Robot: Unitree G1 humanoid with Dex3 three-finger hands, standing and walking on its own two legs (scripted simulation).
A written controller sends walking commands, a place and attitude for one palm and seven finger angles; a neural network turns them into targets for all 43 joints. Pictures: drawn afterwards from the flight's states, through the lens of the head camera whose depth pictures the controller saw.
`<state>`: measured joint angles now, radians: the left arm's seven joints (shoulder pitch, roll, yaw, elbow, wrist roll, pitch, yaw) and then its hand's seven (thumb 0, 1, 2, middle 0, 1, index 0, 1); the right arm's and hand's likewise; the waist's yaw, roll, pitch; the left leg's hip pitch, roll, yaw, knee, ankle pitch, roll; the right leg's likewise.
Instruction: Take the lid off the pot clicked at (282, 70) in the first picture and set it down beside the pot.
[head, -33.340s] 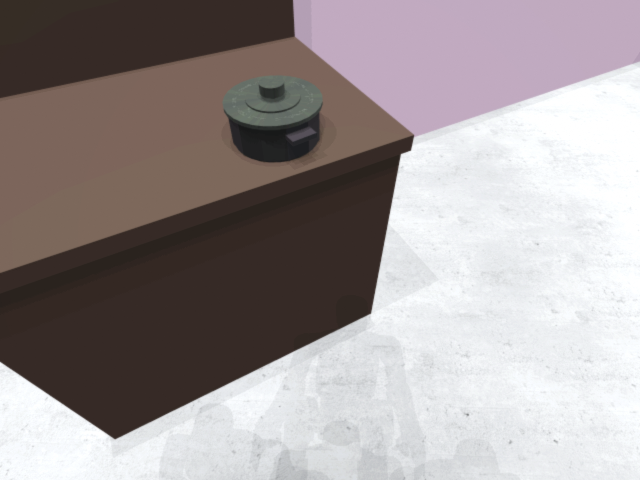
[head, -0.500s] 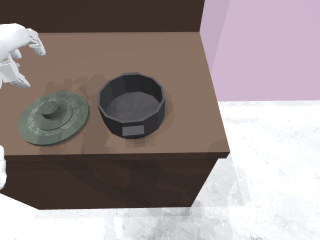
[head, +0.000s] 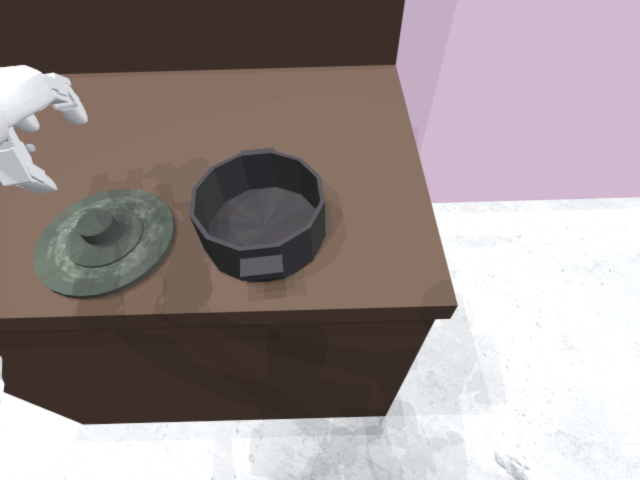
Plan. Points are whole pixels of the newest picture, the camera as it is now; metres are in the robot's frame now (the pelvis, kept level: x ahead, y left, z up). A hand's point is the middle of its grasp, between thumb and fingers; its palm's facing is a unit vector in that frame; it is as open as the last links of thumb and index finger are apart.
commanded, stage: draw the hand back to the body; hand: left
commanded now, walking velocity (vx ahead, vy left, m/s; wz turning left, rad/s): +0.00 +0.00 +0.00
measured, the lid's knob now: (97, 226) +0.44 +0.32 +0.05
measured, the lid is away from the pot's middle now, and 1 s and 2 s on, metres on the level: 0.23 0.23 0.23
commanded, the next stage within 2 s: step back with the hand held close in 1.98 s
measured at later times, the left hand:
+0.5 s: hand (54, 129) +0.39 +0.24 +0.25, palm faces +0.41 -0.87 -0.26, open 10.9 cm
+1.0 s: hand (44, 190) +0.31 +0.22 +0.25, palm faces +0.49 -0.84 -0.25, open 8.6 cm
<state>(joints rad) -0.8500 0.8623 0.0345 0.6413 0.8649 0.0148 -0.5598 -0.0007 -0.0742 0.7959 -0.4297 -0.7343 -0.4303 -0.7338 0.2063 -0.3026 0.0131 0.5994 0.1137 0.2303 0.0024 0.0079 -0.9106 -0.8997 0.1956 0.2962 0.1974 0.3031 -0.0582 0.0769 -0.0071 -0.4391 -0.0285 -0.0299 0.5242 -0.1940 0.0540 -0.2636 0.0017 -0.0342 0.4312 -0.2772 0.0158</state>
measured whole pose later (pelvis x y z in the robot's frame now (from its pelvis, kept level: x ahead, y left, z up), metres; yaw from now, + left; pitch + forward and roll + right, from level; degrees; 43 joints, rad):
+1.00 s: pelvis +0.02 -0.05 +0.00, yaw -3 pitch -3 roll +0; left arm -0.09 0.44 0.44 -0.07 -0.12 -0.10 0.08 0.01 0.53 0.86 -0.29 -0.46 -0.29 -0.46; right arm 0.16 -0.27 0.01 0.67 0.06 -0.06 -0.07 0.01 -0.91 -0.90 0.19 0.30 0.20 0.30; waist 0.03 0.07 0.02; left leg -0.17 0.03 0.00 0.45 -0.22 -0.01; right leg -0.04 0.06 0.00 0.40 -0.31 -0.05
